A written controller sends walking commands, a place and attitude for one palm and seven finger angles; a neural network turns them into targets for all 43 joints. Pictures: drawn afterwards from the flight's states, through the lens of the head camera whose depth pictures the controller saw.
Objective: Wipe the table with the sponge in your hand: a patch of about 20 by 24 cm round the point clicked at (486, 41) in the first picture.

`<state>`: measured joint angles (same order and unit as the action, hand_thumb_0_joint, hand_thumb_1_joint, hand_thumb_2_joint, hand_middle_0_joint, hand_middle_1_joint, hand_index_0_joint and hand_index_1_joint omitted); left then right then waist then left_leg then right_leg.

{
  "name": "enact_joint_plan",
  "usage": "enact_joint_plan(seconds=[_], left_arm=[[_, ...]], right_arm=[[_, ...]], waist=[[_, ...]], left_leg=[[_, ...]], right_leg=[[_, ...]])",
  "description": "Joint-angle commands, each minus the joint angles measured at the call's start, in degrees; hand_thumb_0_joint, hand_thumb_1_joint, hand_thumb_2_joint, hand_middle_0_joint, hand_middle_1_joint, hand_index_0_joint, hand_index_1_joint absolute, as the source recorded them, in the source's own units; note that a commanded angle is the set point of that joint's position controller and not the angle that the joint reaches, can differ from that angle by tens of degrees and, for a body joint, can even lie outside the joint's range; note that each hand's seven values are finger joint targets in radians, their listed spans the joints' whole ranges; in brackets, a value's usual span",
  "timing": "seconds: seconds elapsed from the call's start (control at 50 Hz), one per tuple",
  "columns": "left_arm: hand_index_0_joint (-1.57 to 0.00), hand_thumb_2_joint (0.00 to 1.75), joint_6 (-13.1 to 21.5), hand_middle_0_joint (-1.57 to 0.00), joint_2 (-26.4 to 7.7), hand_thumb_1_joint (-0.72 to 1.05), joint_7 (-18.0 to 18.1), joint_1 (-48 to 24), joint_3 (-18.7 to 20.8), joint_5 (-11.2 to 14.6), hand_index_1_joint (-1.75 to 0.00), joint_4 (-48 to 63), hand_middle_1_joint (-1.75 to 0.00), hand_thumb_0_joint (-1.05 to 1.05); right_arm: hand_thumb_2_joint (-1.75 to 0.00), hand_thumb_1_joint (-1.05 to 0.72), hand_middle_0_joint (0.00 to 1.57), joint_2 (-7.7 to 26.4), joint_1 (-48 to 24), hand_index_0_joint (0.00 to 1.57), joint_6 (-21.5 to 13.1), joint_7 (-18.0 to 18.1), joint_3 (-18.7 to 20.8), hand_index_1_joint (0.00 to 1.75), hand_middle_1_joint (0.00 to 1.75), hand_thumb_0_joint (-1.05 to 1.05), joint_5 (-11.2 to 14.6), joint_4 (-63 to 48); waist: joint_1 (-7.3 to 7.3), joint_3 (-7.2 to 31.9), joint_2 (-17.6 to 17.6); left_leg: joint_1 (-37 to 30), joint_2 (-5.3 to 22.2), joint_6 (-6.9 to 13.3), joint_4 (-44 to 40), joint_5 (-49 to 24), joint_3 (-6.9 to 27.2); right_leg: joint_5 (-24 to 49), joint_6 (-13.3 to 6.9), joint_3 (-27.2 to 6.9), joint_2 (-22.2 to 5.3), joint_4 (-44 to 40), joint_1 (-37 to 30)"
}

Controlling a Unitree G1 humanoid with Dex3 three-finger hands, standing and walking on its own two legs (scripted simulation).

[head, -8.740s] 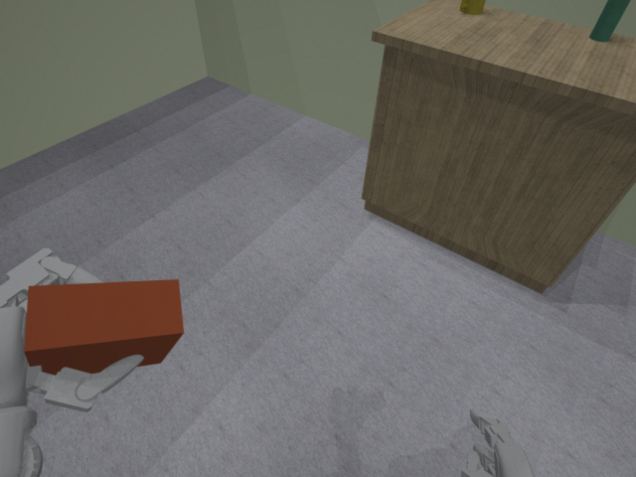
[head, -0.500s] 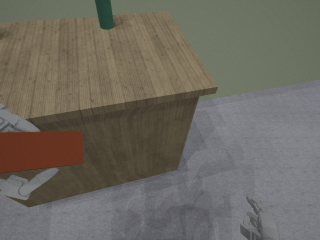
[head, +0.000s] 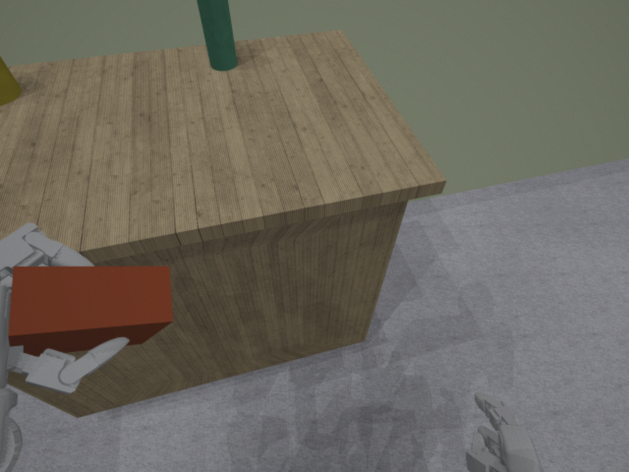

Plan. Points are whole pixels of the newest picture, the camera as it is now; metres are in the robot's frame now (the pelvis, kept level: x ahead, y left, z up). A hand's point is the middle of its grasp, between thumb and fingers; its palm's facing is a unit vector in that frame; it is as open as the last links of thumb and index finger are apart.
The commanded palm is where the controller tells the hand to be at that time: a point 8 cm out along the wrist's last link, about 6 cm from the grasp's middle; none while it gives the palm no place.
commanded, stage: come to a stop and stand still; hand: left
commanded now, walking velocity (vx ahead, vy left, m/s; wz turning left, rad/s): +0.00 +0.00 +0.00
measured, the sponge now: (112, 311) +0.24 +0.21 +0.14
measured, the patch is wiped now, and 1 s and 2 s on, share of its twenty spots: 0.00 0.00 0.00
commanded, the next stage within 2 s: look again from close up in 1.26 s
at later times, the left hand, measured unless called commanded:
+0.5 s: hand out of the picture +0.17 +0.34 +0.17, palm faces +0.52 -0.80 -0.30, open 9.7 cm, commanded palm +0.12 +0.35 +0.18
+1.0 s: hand out of the picture +0.21 +0.30 +0.16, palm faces +0.41 -0.84 -0.37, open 9.7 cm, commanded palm +0.15 +0.33 +0.18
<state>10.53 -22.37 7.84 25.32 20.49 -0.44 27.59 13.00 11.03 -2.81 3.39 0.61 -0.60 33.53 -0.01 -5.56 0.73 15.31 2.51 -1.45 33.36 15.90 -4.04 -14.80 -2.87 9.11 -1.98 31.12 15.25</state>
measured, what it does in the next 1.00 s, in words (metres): steps on the spot: left foot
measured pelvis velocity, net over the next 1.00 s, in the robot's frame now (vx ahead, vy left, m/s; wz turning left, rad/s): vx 0.01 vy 0.04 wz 0.06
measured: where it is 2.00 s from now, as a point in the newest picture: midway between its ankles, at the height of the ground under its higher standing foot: outside the picture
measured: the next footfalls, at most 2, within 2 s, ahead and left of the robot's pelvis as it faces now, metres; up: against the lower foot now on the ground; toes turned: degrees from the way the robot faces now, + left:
left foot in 0.02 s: +0.05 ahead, +0.13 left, +0.00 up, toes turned +4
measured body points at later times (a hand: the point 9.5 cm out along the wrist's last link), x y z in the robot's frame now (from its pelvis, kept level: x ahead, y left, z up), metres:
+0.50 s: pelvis -0.03 +0.07 +0.00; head -0.03 +0.09 +0.45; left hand +0.14 +0.38 +0.18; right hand +0.15 -0.12 -0.07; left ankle +0.01 +0.13 -0.73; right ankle +0.03 -0.07 -0.73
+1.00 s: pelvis +0.01 +0.04 +0.01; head +0.03 +0.06 +0.46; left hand +0.19 +0.34 +0.18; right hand +0.20 -0.18 -0.06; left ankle +0.01 +0.13 -0.73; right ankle +0.03 -0.07 -0.73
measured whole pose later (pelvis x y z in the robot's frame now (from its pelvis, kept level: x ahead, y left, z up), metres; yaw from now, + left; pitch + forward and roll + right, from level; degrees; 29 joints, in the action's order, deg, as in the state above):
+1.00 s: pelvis +0.01 +0.04 +0.01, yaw +3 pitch -1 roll -1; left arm 12.6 -19.7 5.4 23.7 18.8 1.5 23.5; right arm 13.0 12.1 -7.2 1.5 -0.9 -0.9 32.9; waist 1.2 -2.9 1.0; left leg 11.0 -1.4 2.6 23.5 11.9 -1.4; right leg -9.3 -0.4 -1.4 2.1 19.7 9.7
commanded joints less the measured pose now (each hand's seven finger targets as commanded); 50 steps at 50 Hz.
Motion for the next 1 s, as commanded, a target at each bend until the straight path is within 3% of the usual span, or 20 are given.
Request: enact_joint_plan(seconds=[0.0,0.02,0.04,0.08,0.1,0.14,0.18,0.22,0.24,0.32,0.42,0.44,0.48,0.54,0.58,0.64,0.72,0.82,0.84,0.98], left_arm=[[-1.20,1.30,7.20,-1.20,-12.86,0.10,0.51,-11.66,12.87,1.77,-1.60,0.65,-1.60,0.00],[-1.20,1.30,6.99,-1.20,-12.21,0.10,0.20,-10.32,11.63,2.61,-1.60,-0.40,-1.60,0.00],[-1.20,1.30,8.00,-1.20,-7.53,0.10,-0.61,-11.01,7.17,3.44,-1.60,3.46,-1.60,0.00],[-1.20,1.30,9.06,-1.20,-7.23,0.10,-0.85,-7.53,3.87,2.98,-1.60,13.05,-1.60,0.00],[-1.20,1.30,9.29,-1.20,-6.86,0.10,-1.00,-5.76,3.00,2.68,-1.60,15.05,-1.60,0.00],[-1.20,1.30,8.82,-1.20,-5.99,0.10,-0.85,-4.89,2.14,2.71,-1.60,15.28,-1.60,0.00],[-1.20,1.30,8.20,-1.20,-8.23,0.10,-0.43,-5.86,5.03,2.62,-1.60,12.84,-1.60,0.00],[-1.20,1.30,7.74,-1.20,-9.82,0.10,0.04,-7.34,7.96,3.04,-1.60,9.62,-1.60,0.00],[-1.20,1.30,7.68,-1.20,-12.53,0.10,0.33,-8.91,10.88,3.15,-1.60,9.35,-1.60,0.00],[-1.20,1.30,7.98,-1.20,-9.35,0.10,-0.45,-13.66,8.42,2.85,-1.60,6.35,-1.60,0.00],[-1.20,1.30,7.54,-1.20,-4.22,0.10,-1.31,-16.88,1.34,1.69,-1.60,9.08,-1.60,0.00],[-1.20,1.30,7.10,-1.20,-3.28,0.10,-1.49,-17.09,0.07,1.62,-1.60,9.29,-1.60,0.00],[-1.20,1.30,6.52,-1.20,-3.06,0.10,-1.16,-17.69,-0.45,0.81,-1.60,8.44,-1.60,0.00],[-1.20,1.30,5.98,-1.20,-5.93,0.10,-0.72,-16.87,2.77,0.47,-1.60,7.79,-1.60,0.00],[-1.20,1.30,6.21,-1.20,-5.82,0.10,-0.64,-15.82,3.39,0.53,-1.60,7.14,-1.60,0.00],[-1.20,1.30,6.39,-1.20,-7.94,0.10,-0.79,-14.11,6.15,0.82,-1.60,7.25,-1.60,0.00],[-1.20,1.30,6.60,-1.20,-6.32,0.10,-1.31,-11.21,5.02,1.52,-1.60,6.86,-1.60,0.00],[-1.20,1.30,6.45,-1.20,-6.00,0.10,-1.56,-9.09,4.06,2.10,-1.60,8.47,-1.60,0.00],[-1.20,1.30,6.38,-1.20,-6.83,0.10,-1.52,-9.25,4.60,2.19,-1.60,9.61,-1.60,0.00],[-1.20,1.30,6.08,-1.20,-8.13,0.10,-1.11,-4.97,6.34,3.04,-1.60,10.35,-1.60,0.00]], right_arm=[[-0.90,-0.90,0.20,3.40,-0.08,0.20,-7.57,-1.20,2.88,0.30,0.30,0.00,1.04,-8.33],[-0.90,-0.90,0.20,5.15,-0.67,0.20,-7.89,-1.14,3.07,0.30,0.30,0.00,1.46,-7.79],[-0.90,-0.90,0.20,4.93,-2.37,0.20,-8.72,-1.21,3.12,0.30,0.30,0.00,1.70,-8.13],[-0.90,-0.90,0.20,6.19,-3.41,0.20,-9.19,-2.64,2.94,0.30,0.30,0.00,1.11,-8.98],[-0.90,-0.90,0.20,5.85,-4.31,0.20,-9.54,-3.13,2.67,0.30,0.30,0.00,0.97,-9.43],[-0.90,-0.90,0.20,5.98,-4.50,0.20,-10.27,-3.65,2.40,0.30,0.30,0.00,1.23,-9.87],[-0.90,-0.90,0.20,6.56,-3.84,0.20,-10.36,-3.32,2.44,0.30,0.30,0.00,1.13,-10.19],[-0.90,-0.90,0.20,6.43,-3.92,0.20,-10.13,-2.52,2.07,0.30,0.30,0.00,1.10,-10.35],[-0.90,-0.90,0.20,6.47,-4.22,0.20,-9.92,-2.05,2.01,0.30,0.30,0.00,0.94,-10.53],[-0.90,-0.90,0.20,5.54,-3.69,0.20,-9.92,-1.77,1.30,0.30,0.30,0.00,0.94,-10.06],[-0.90,-0.90,0.20,5.45,-3.43,0.20,-11.32,-2.64,0.62,0.30,0.30,0.00,0.54,-9.15],[-0.90,-0.90,0.20,5.36,-4.45,0.20,-11.62,-2.71,0.34,0.30,0.30,0.00,0.42,-9.36],[-0.90,-0.90,0.20,5.49,-3.80,0.20,-11.49,-2.83,0.24,0.30,0.30,0.00,0.28,-8.65],[-0.90,-0.90,0.20,5.58,-4.24,0.20,-10.97,-2.67,0.26,0.30,0.30,0.00,-0.14,-8.47],[-0.90,-0.90,0.20,5.28,-4.28,0.20,-10.29,-2.51,0.10,0.30,0.30,0.00,-0.25,-8.65],[-0.90,-0.90,0.20,5.30,-4.95,0.20,-9.55,-2.07,0.16,0.30,0.30,0.00,-0.53,-9.24],[-0.90,-0.90,0.20,5.25,-4.34,0.20,-8.78,-1.93,0.31,0.30,0.30,0.00,-0.32,-9.77],[-0.90,-0.90,0.20,5.85,-3.92,0.20,-8.54,-1.88,0.79,0.30,0.30,0.00,-0.19,-9.52],[-0.90,-0.90,0.20,5.98,-4.47,0.20,-8.63,-1.77,0.80,0.30,0.30,0.00,-0.33,-9.68],[-0.90,-0.90,0.20,5.98,-4.29,0.20,-7.21,-1.29,1.04,0.30,0.30,0.00,0.11,-9.98]], waist=[[3.17,12.96,2.93],[2.40,15.90,-1.19],[1.92,17.98,-9.47],[2.34,16.30,-18.94],[2.85,14.40,-18.54],[2.69,10.36,-13.36],[2.56,9.21,-6.41],[2.41,7.74,-3.33],[2.35,6.99,-4.75],[2.07,5.75,-7.72],[2.04,8.58,-6.11],[1.92,8.04,-8.15],[1.95,7.95,-7.19],[2.14,7.97,-5.82],[2.21,7.73,-5.59],[2.26,6.85,-7.92],[2.09,8.85,-2.51],[1.72,12.58,-4.20],[1.64,13.03,-6.32],[1.69,14.81,-4.67]], left_leg=[[-0.08,-2.54,0.94,-2.87,-7.77,0.70],[-3.27,-1.42,1.59,-7.53,-7.28,1.51],[-6.11,-0.70,2.02,-9.77,-13.06,2.01],[-7.41,4.41,3.62,-10.66,-21.16,7.34],[-3.68,5.66,4.39,-11.90,-19.07,8.23],[2.46,5.56,3.94,-14.64,-11.60,8.30],[5.91,5.59,3.52,-16.81,-4.51,9.04],[7.74,5.58,3.61,-18.68,3.61,9.53],[8.13,5.68,3.46,-20.23,6.71,9.74],[10.16,6.34,4.48,-22.75,18.30,10.60],[3.27,4.83,3.27,-21.32,13.67,9.70],[1.09,4.74,2.65,-21.96,13.17,9.08],[2.20,4.89,2.20,-22.71,13.82,10.47],[0.42,3.89,1.67,-22.27,12.42,9.71],[0.97,3.32,1.19,-22.09,10.75,10.49],[1.70,2.62,1.18,-22.32,10.63,9.44],[-0.43,0.52,1.50,-18.07,2.63,7.53],[-5.56,-1.09,1.10,-14.47,-8.85,5.61],[-6.74,-1.35,0.79,-14.13,-11.37,5.11],[-7.68,-1.61,0.50,-12.08,-19.26,5.03]], right_leg=[[31.51,-1.07,-18.32,-10.97,-9.19,-10.62],[23.99,-0.95,-16.08,-10.89,-7.75,-12.29],[20.13,-0.83,-13.09,-7.94,-4.56,-13.00],[9.83,1.01,-8.49,-3.45,-0.75,-7.08],[6.17,1.39,-7.22,-2.66,-0.01,-7.44],[2.76,1.50,-6.30,-1.34,-0.16,-8.85],[0.35,1.84,-6.07,-0.58,-0.30,-9.65],[-1.90,1.94,-6.57,-0.68,-1.18,-9.53],[-2.95,2.09,-6.58,-0.31,-1.29,-9.43],[-3.53,1.95,-8.09,0.50,-1.13,-9.98],[-0.35,2.22,-9.67,1.56,-4.66,-9.31],[-0.31,2.38,-9.82,2.07,-5.18,-7.41],[-0.03,2.55,-10.16,2.57,-5.11,-8.24],[0.80,2.55,-11.11,3.19,-7.45,-7.48],[1.52,2.41,-11.56,3.19,-8.38,-8.18],[1.64,2.39,-11.87,3.50,-9.57,-8.33],[5.20,2.11,-13.00,2.63,-12.61,-9.24],[12.10,1.87,-13.38,2.22,-13.29,-8.77],[13.76,1.83,-13.19,2.35,-12.91,-8.28],[21.46,2.07,-11.79,1.72,-11.65,-10.80]])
